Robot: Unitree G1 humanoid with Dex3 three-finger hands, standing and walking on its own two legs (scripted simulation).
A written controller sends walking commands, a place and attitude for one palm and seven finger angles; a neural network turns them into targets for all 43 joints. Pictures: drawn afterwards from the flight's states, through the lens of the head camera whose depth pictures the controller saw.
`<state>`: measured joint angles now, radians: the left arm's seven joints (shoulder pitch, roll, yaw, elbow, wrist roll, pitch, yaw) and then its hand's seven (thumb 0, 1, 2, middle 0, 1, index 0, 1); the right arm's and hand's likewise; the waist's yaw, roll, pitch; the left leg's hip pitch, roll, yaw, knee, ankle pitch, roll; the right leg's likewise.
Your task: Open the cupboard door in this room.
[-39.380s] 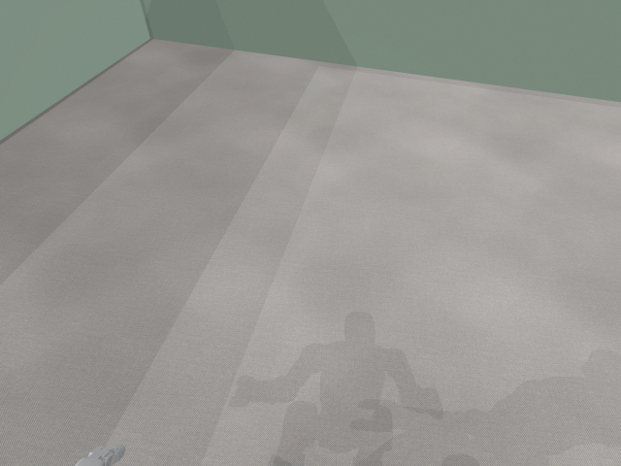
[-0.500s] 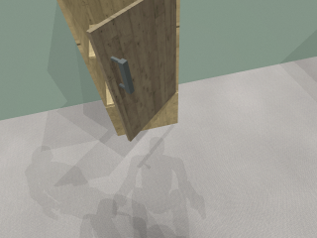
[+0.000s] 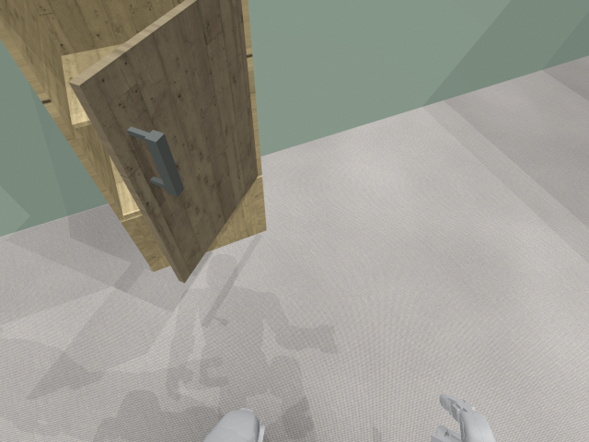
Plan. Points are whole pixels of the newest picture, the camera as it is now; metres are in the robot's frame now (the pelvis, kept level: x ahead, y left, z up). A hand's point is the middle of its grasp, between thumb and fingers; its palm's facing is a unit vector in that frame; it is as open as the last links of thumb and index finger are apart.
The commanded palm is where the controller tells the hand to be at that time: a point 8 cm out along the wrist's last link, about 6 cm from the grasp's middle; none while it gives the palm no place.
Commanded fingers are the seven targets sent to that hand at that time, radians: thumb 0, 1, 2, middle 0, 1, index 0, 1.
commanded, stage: walk to a spot facing it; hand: left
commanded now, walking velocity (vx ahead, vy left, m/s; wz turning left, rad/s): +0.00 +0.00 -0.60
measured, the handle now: (156, 162) +0.52 +0.31 +0.02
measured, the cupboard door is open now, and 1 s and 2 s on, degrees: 41 41 41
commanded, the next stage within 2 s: none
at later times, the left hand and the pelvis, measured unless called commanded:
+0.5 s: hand (179, 403) +0.17 +0.21 -0.17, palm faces -0.35 -0.91 -0.22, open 7.4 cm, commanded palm none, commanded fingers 0.00 0.90 0.90 -0.20 -0.30 -0.20 -0.30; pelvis +0.01 +0.04 +0.00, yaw -21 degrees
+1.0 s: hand (207, 398) +0.19 +0.17 -0.18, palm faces -0.49 -0.86 -0.18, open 7.3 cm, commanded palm none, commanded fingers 0.00 0.90 0.90 -0.20 -0.30 -0.20 -0.30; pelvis +0.08 +0.01 -0.01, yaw -36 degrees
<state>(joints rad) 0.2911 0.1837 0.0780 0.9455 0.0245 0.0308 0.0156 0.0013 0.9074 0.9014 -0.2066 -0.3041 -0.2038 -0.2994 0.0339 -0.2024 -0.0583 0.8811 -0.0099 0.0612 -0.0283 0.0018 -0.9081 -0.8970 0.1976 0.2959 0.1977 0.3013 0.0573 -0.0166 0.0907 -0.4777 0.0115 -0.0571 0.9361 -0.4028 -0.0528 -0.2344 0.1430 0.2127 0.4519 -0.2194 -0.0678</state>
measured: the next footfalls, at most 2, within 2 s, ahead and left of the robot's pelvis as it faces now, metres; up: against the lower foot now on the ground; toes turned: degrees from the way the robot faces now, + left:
left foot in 0.12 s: +0.06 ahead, +0.15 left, +0.00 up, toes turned -6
right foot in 0.56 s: -0.01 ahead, -0.09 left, +0.00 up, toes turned -28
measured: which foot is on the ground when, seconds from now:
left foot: up 0.00-0.10, down 0.12-0.56, up 0.58-1.00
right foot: down 0.00-0.10, up 0.12-0.54, down 0.56-1.00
